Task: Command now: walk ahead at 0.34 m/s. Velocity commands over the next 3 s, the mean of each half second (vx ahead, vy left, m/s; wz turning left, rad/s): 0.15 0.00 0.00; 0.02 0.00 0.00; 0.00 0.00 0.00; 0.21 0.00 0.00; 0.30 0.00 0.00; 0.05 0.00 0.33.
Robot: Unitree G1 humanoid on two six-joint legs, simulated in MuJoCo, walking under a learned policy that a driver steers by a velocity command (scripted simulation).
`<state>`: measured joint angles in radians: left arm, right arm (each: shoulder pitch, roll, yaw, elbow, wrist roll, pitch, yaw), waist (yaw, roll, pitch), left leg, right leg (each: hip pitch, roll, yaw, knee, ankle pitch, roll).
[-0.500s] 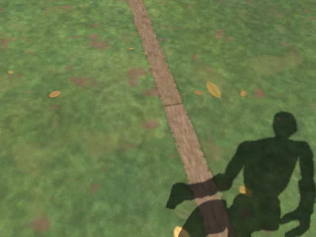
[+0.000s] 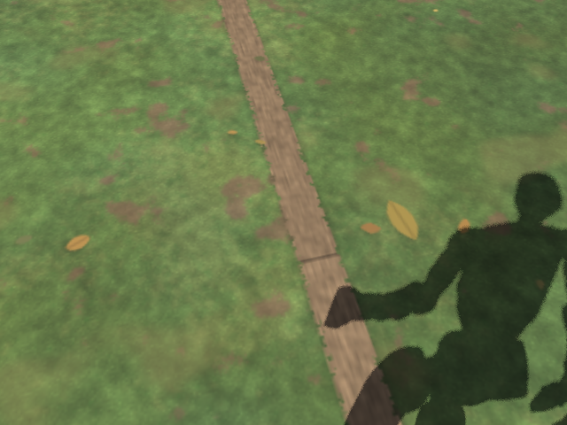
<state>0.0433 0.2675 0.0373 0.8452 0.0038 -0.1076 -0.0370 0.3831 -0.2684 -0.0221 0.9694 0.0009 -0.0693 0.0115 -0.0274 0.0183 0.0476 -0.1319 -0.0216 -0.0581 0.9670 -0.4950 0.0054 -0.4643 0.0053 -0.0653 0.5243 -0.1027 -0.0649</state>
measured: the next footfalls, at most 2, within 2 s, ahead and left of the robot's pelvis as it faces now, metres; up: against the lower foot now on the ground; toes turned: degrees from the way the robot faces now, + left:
left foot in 0.34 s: +0.26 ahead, +0.13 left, +0.00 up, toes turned +0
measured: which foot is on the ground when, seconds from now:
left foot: up 0.00-0.32, down 0.34-1.00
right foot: down 0.00-1.00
